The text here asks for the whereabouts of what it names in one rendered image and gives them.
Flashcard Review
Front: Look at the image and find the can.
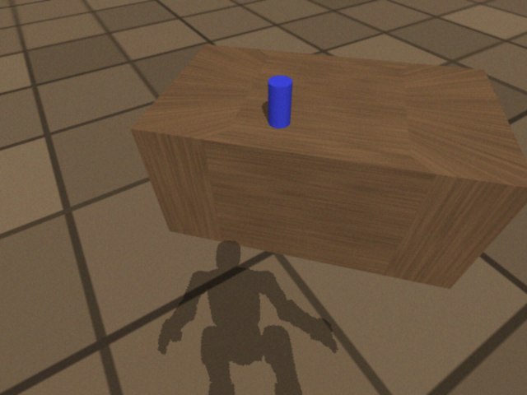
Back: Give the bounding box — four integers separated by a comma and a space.
268, 76, 292, 128

